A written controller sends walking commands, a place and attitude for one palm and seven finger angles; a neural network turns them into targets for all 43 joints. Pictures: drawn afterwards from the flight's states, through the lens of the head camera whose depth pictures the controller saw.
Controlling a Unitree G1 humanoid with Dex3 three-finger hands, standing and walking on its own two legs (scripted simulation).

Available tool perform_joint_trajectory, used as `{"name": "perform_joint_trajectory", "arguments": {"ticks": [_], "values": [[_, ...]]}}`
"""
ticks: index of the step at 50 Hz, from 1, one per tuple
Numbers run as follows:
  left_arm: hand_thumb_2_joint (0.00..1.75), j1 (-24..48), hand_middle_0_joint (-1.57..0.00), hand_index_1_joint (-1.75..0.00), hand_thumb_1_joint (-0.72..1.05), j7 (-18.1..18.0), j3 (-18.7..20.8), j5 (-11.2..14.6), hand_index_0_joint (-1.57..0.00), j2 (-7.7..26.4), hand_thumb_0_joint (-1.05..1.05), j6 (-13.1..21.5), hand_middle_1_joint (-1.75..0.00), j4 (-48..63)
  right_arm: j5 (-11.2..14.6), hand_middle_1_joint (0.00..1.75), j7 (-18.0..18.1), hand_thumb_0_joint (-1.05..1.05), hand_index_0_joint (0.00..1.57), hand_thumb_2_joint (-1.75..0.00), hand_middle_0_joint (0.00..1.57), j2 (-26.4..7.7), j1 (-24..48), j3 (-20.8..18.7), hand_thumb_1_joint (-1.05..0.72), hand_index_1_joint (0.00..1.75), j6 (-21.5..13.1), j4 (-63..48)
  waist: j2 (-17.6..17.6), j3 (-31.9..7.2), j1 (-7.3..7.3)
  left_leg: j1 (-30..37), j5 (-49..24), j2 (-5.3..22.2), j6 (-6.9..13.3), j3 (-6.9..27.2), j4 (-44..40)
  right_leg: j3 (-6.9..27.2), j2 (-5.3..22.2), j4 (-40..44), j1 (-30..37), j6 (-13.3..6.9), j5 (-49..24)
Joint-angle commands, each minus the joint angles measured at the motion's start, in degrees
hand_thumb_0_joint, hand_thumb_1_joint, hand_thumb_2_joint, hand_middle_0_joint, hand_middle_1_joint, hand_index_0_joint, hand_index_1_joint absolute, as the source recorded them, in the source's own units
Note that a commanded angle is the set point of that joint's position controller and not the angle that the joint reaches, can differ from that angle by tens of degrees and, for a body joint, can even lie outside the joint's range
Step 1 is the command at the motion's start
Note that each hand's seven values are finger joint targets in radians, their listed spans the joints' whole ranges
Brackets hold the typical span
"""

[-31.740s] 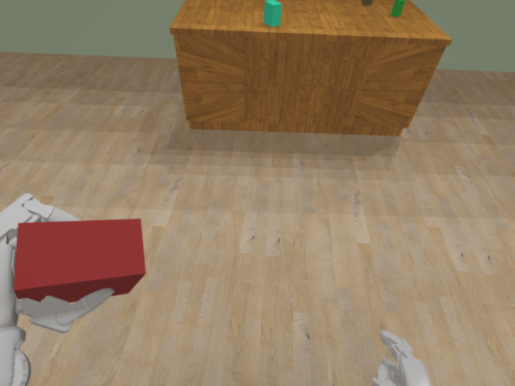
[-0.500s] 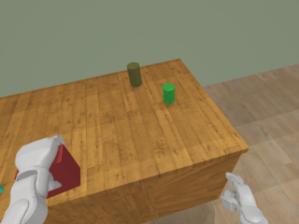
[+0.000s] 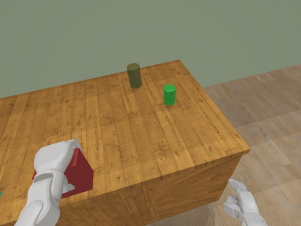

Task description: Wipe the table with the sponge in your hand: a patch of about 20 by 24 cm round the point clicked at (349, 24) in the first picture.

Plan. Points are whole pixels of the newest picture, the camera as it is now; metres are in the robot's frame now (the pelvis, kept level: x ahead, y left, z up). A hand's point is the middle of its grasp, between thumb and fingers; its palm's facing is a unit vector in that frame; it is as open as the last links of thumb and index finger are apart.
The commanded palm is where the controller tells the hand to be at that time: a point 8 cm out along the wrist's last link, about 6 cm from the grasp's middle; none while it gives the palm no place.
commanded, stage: move the sponge above the wiping area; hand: left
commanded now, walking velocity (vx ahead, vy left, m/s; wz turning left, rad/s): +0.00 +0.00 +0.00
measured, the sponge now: (69, 178) +0.22 +0.28 +0.00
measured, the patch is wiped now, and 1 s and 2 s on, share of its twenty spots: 0.00 0.00 0.00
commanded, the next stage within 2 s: none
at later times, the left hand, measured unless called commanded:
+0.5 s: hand (73, 158) +0.26 +0.28 +0.03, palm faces -0.03 -0.09 -1.00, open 10.3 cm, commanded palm +0.24 +0.29 +0.09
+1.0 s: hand (81, 149) +0.30 +0.28 +0.02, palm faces -0.02 -0.06 -1.00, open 10.3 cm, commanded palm +0.27 +0.27 +0.07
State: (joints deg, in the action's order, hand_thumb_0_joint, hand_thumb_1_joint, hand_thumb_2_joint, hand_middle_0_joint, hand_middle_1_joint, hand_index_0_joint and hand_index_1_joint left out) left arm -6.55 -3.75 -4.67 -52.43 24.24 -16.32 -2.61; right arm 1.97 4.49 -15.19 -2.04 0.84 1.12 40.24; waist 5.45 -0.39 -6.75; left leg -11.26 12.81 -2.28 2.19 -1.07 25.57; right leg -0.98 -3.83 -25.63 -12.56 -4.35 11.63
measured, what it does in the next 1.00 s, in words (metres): stands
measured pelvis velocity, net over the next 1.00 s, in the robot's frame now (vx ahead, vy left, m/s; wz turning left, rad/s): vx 0.02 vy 0.01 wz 0.00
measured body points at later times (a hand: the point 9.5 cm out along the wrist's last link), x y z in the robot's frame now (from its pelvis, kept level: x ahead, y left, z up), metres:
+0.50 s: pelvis +0.00 +0.01 +0.00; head +0.00 -0.02 +0.45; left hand +0.26 +0.28 +0.08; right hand +0.23 -0.20 -0.10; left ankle +0.01 +0.10 -0.74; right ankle +0.02 -0.07 -0.74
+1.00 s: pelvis +0.02 +0.01 +0.00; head +0.03 -0.02 +0.45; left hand +0.30 +0.28 +0.07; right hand +0.23 -0.22 -0.11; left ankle +0.01 +0.10 -0.74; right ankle +0.02 -0.07 -0.74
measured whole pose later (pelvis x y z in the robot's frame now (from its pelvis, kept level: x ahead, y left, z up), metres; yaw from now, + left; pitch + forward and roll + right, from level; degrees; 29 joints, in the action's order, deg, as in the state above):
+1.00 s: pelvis +0.02 +0.01 +0.00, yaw +0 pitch +3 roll +0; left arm 6.4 -15.0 -7.6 -56.5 19.3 -18.1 -20.3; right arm 3.3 3.5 -14.5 -3.5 -0.6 2.8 41.7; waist 4.1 -3.1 -5.1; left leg -16.2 14.7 -2.6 2.4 -1.0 27.7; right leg -0.9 -3.6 -27.5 -17.3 -3.9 13.4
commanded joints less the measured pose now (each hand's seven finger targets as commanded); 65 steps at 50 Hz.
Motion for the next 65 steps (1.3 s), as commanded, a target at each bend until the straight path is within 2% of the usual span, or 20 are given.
{"name": "perform_joint_trajectory", "arguments": {"ticks": [1, 3, 4, 11, 16, 18, 21, 23, 24, 32, 34, 37, 42, 43, 45, 48, 51, 53, 59, 65], "values": [[1.30, 16.68, -1.20, -1.60, 0.10, -6.18, 10.83, -3.93, -1.20, 15.29, 0.00, 2.86, -1.60, 11.76, -0.38, 0.30, 0.44, 0.00, 0.20, -0.90, 0.20, -5.26, 11.13, -1.90, -0.90, 0.30, -3.35, -9.32, -1.69, -11.94, -0.63, 2.65, -9.46, 0.09, 0.58, 6.39, -2.15, 10.52, 3.00, 5.16, 3.69, -0.64, -5.02], [1.30, 17.08, -1.20, -1.60, 0.10, -7.48, 13.71, -4.50, -1.20, 18.21, 0.00, 1.88, -1.60, 10.86, -0.31, 0.30, 0.30, 0.00, 0.20, -0.90, 0.20, -5.91, 11.68, -2.01, -0.90, 0.30, -3.12, -8.58, 0.40, -11.83, -1.25, 2.86, -9.70, 0.03, 0.13, 7.14, -2.34, 11.94, 2.57, 5.51, 3.41, -1.38, -4.61], [1.30, 17.16, -1.20, -1.60, 0.10, -7.72, 9.86, -3.98, -1.20, 13.61, 0.00, 1.28, -1.60, 10.78, 0.04, 0.30, 0.10, 0.00, 0.20, -0.90, 0.20, -5.14, 11.61, -1.90, -0.90, 0.30, -3.11, -9.02, 1.14, -11.79, -0.50, 2.49, -9.71, 0.25, 0.07, 6.63, -2.63, 10.21, 2.89, 4.99, 3.57, -0.99, -4.67], [1.30, 18.07, -1.20, -1.60, 0.10, -4.66, 2.26, -1.51, -1.20, 7.58, 0.00, -3.76, -1.60, 3.73, 1.07, 0.30, 0.13, 0.00, 0.20, -0.90, 0.20, -5.83, 12.29, -1.57, -0.90, 0.30, -2.22, -9.12, -4.54, -9.24, 1.38, 0.54, -6.17, 0.18, 0.05, 6.30, -3.72, 8.61, 2.94, 6.01, 1.94, -0.09, -2.16], [1.30, 24.24, -1.20, -1.60, 0.10, -3.97, 2.83, -3.54, -1.20, 9.75, 0.00, -0.12, -1.60, 4.37, 0.43, 0.30, 0.48, 0.00, 0.20, -0.90, 0.20, -5.73, 10.51, -1.84, -0.90, 0.30, -2.64, -8.98, -5.11, -12.78, 1.60, 1.95, -6.11, 0.07, 0.70, 6.60, -2.82, 8.48, 2.48, 5.15, 1.64, -0.11, -2.09], [1.30, 25.35, -1.20, -1.60, 0.10, -5.33, 6.56, -4.95, -1.20, 13.66, 0.00, 1.63, -1.60, 5.88, -0.14, 0.30, 0.58, 0.00, 0.20, -0.90, 0.20, -5.89, 10.31, -1.99, -0.90, 0.30, -2.71, -8.79, -2.35, -14.14, 0.34, 2.55, -6.73, 0.20, 0.28, 7.54, -2.95, 9.56, 2.00, 4.52, 1.91, -0.63, -2.49], [1.30, 26.13, -1.20, -1.60, 0.10, -8.31, 6.22, -6.29, -1.20, 11.69, 0.00, 3.18, -1.60, 4.57, -0.19, 0.30, 0.40, 0.00, 0.20, -0.90, 0.20, -5.26, 9.30, -2.36, -0.90, 0.30, -3.14, -8.34, -0.91, -15.23, 0.37, 2.75, -9.54, 0.81, -0.51, 7.43, -2.49, 8.31, 2.04, 3.26, 1.36, -0.91, -4.45], [1.30, 24.75, -1.20, -1.60, 0.10, -9.97, 10.08, -6.61, -1.20, 15.04, 0.00, 1.84, -1.60, 2.25, -0.12, 0.30, 0.19, 0.00, 0.20, -0.90, 0.20, -5.97, 9.48, -2.39, -0.90, 0.30, -2.49, -7.63, -0.16, -14.68, -0.68, 1.62, -9.54, 0.71, -1.17, 7.84, -3.05, 9.26, 1.73, 3.47, 1.92, -1.39, -4.19], [1.30, 22.90, -1.20, -1.60, 0.10, -10.42, 7.47, -5.66, -1.20, 11.01, 0.00, 0.98, -1.60, 1.56, 0.31, 0.30, 0.06, 0.00, 0.20, -0.90, 0.20, -5.24, 9.51, -2.43, -0.90, 0.30, -2.42, -8.40, -0.93, -14.68, -0.50, 0.75, -9.73, 0.77, -0.99, 7.06, -3.08, 7.78, 2.26, 3.14, 2.84, -0.95, -4.36], [1.30, 22.22, -1.20, -1.60, 0.10, -7.60, 1.21, -2.96, -1.20, 6.49, 0.00, -6.68, -1.60, -4.98, 1.61, 0.30, -0.26, 0.00, 0.20, -0.90, 0.20, -6.65, 10.46, -2.16, -0.90, 0.30, -0.68, -8.73, -6.14, -13.32, 1.53, -0.38, -10.08, 0.32, -0.49, 6.25, -2.55, 7.45, 2.63, 3.95, 2.84, -0.28, -7.50], [1.30, 25.26, -1.20, -1.60, 0.10, -6.47, -1.04, -3.03, -1.20, 4.93, 0.00, -5.21, -1.60, -2.55, 1.50, 0.30, -0.17, 0.00, 0.20, -0.90, 0.20, -6.38, 9.42, -2.41, -0.90, 0.30, -0.91, -9.37, -5.30, -14.23, 2.49, 0.80, -9.85, 0.38, 0.16, 6.32, -1.95, 7.18, 2.51, 3.64, 2.19, -0.20, -7.09], [1.30, 29.74, -1.20, -1.60, 0.10, -6.69, 1.16, -4.91, -1.20, 8.37, 0.00, -1.40, -1.60, -3.07, 0.76, 0.30, 0.08, 0.00, 0.20, -0.90, 0.20, -6.36, 7.90, -2.40, -0.90, 0.30, -1.27, -8.28, -5.53, -15.01, 2.78, 1.10, -9.70, 0.26, 0.57, 7.01, -1.18, 7.53, 2.39, 3.38, 1.16, -0.19, -7.14], [1.30, 30.24, -1.20, -1.60, 0.10, -11.36, 3.95, -7.34, -1.20, 9.45, 0.00, 3.08, -1.60, -1.46, 0.13, 0.30, -0.10, 0.00, 0.20, -0.90, 0.20, -5.76, 6.25, -3.31, -0.90, 0.30, -2.07, -7.69, -0.19, -18.18, 1.72, 2.58, -14.25, 0.85, -0.66, 7.30, 0.07, 7.54, 2.22, 1.11, 0.54, -0.92, -10.26], [1.30, 30.12, -1.20, -1.60, 0.10, -12.38, 5.95, -7.43, -1.20, 11.14, 0.00, 2.55, -1.60, -1.94, 0.11, 0.30, -0.21, 0.00, 0.20, -0.90, 0.20, -6.02, 6.14, -3.44, -0.90, 0.30, -1.85, -7.32, 0.33, -18.32, 1.29, 2.37, -14.07, 0.94, -1.03, 7.80, -0.14, 8.15, 1.83, 1.07, 0.35, -1.17, -9.66], [1.30, 28.96, -1.20, -1.60, 0.10, -13.67, 3.01, -7.25, -1.20, 6.97, 0.00, 0.83, -1.60, -3.94, 0.62, 0.30, -0.66, 0.00, 0.20, -0.90, 0.20, -5.66, 6.54, -3.51, -0.90, 0.30, -1.78, -7.60, 0.07, -17.93, 1.41, 2.08, -15.28, 1.22, -1.61, 7.35, 0.14, 6.61, 2.14, 0.46, -0.45, -1.05, -10.11], [1.30, 23.64, -1.20, -1.60, 0.10, -14.07, 5.65, -4.65, -1.20, 8.02, 0.00, -4.12, -1.60, -11.48, 1.45, 0.30, -0.87, 0.00, 0.20, -0.90, 0.20, -6.66, 7.55, -3.28, -0.90, 0.30, -0.60, -7.02, -5.07, -15.75, 0.46, -1.61, -12.86, 0.57, -1.49, 6.02, -0.88, 7.28, 2.26, 1.75, 2.08, -0.81, -10.92], [1.30, 23.48, -1.20, -1.60, 0.10, -12.08, 1.53, -3.45, -1.20, 5.10, 0.00, -7.48, -1.60, -10.82, 2.02, 0.30, -1.04, 0.00, 0.20, -0.90, 0.20, -6.75, 9.18, -2.77, -0.90, 0.30, 0.27, -8.48, -8.09, -16.86, 0.95, -2.23, -13.33, 0.05, -0.61, 5.09, -0.79, 7.42, 3.10, 1.88, 5.02, -0.15, -14.92], [1.30, 22.03, -1.20, -1.60, 0.10, -10.67, 3.01, -3.38, -1.20, 7.42, 0.00, -8.38, -1.60, -10.38, 1.86, 0.30, -0.95, 0.00, 0.20, -0.90, 0.20, -7.31, 9.24, -2.70, -0.90, 0.30, 0.86, -8.73, -8.12, -16.87, 1.02, -2.45, -13.61, -0.42, -0.20, 5.44, -0.62, 8.41, 3.03, 1.59, 6.17, -0.25, -16.59], [1.30, 23.90, -1.20, -1.60, 0.10, -9.23, 3.39, -4.81, -1.20, 8.87, 0.00, -2.04, -1.60, -0.72, 0.69, 0.30, -0.73, 0.00, 0.20, -0.90, 0.20, -6.23, 7.43, -3.19, -0.90, 0.30, -0.06, -9.67, -3.83, -20.60, 1.58, 1.08, -17.01, -0.50, 1.05, 5.61, 1.17, 8.72, 3.19, 0.54, 7.17, -0.32, -22.05], [1.30, 23.10, -1.20, -1.60, 0.10, -12.28, 5.06, -6.29, -1.20, 9.57, 0.00, -0.07, -1.60, -0.11, 0.54, 0.30, -1.12, 0.00, 0.20, -0.90, 0.20, -5.93, 7.94, -3.47, -0.90, 0.30, -0.84, -8.63, -2.85, -16.18, 1.21, 0.52, -15.11, -0.20, 0.42, 6.03, 0.53, 9.10, 2.79, 1.48, 3.83, -0.76, -17.60]]}}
